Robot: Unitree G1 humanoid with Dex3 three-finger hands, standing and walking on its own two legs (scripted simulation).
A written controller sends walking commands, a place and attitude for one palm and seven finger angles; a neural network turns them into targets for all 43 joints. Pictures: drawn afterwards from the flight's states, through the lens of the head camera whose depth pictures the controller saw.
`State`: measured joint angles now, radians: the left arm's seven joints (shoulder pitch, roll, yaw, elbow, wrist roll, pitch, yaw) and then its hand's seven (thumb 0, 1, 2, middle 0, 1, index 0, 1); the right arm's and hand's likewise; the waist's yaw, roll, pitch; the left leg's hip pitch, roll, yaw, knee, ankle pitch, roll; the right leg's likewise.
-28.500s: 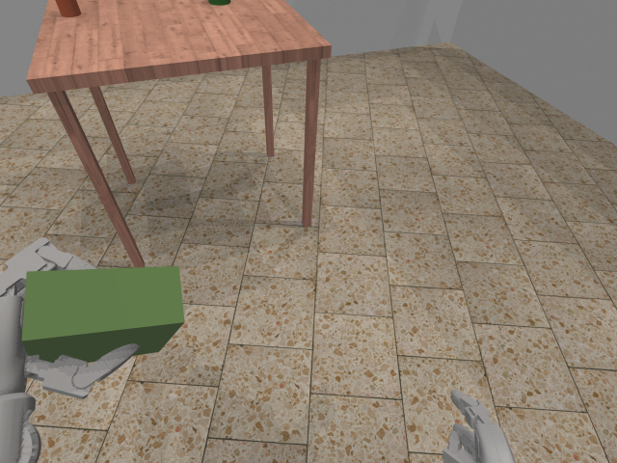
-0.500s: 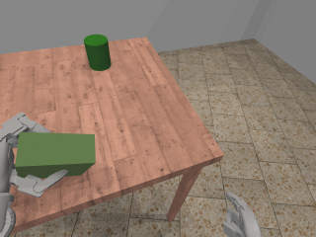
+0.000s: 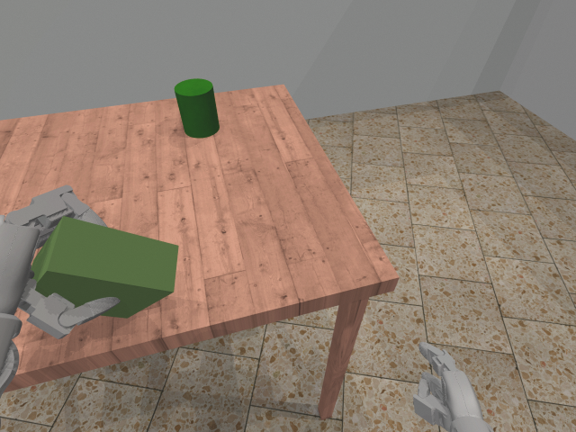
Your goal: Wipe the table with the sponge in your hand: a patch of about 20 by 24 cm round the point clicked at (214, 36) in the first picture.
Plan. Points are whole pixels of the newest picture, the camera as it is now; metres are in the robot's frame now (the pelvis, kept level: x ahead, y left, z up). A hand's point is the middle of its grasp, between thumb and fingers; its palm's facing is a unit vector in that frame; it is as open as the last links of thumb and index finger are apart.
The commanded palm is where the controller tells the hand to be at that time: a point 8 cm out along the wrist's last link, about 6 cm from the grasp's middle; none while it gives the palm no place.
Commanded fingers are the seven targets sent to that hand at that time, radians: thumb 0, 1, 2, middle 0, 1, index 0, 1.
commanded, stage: turn the palm down, sponge in hand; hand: left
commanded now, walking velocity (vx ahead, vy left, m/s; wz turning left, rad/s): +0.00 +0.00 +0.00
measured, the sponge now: (118, 278) +0.23 +0.23 +0.14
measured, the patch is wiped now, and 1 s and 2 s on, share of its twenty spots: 0.00 0.00 0.00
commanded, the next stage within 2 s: move the sponge above the wiping area in 1.80 s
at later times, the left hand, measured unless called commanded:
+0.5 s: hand (76, 215) +0.25 +0.26 +0.22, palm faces +0.34 -0.39 -0.86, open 9.8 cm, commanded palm +0.20 +0.28 +0.25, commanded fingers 0.00 0.10 1.30 -1.20 -1.60 -1.20 -1.60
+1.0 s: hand (13, 205) +0.25 +0.32 +0.23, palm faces +0.29 -0.18 -0.94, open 9.8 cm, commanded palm +0.19 +0.29 +0.28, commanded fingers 0.00 0.10 1.30 -1.20 -1.60 -1.20 -1.60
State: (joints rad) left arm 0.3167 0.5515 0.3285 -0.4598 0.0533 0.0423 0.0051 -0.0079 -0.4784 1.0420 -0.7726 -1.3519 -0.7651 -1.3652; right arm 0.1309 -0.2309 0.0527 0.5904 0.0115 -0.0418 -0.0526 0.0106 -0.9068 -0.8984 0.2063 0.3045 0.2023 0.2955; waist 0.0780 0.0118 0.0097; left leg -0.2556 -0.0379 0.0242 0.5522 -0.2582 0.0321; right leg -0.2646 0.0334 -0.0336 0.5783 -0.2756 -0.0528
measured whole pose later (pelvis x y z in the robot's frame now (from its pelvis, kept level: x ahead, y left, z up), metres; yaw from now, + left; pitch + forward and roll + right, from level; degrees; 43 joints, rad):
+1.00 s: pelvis +0.01 +0.01 +0.01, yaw +1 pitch -2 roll +0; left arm 0.01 0.73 0.19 -0.39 0.54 0.54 -0.13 0.00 -0.48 1.05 -0.77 -1.36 -0.76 -1.37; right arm 0.02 -0.27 0.10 0.57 0.09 0.06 -0.09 0.01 -0.91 -0.90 0.21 0.30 0.20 0.30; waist 0.12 0.12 -0.01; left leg -0.22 -0.05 0.02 0.48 -0.23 0.04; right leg -0.22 0.02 -0.04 0.50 -0.25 -0.04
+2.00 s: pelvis -0.01 -0.02 +0.01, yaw -1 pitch -5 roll +1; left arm 0.07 0.65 -0.05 -0.41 0.75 0.45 -0.20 0.00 -0.48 1.05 -0.78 -1.37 -0.77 -1.38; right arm 0.00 -0.30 0.06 0.62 0.06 0.03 -0.09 0.01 -0.91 -0.90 0.20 0.30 0.20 0.30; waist 0.14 0.12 0.03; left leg -0.19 -0.02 0.03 0.47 -0.20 0.01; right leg -0.21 0.05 -0.03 0.51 -0.23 -0.08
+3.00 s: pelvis +0.00 +0.00 +0.01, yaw -1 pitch -5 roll +1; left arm -0.05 0.63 -0.12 -0.34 0.85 0.37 -0.06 0.00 -0.48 1.05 -0.80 -1.38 -0.80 -1.38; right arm 0.00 -0.25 0.06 0.67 0.04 0.03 -0.07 0.01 -0.91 -0.90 0.20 0.30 0.20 0.30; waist 0.17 0.11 0.02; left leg -0.13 -0.05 0.03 0.41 -0.19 0.04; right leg -0.15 0.03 -0.02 0.45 -0.21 -0.05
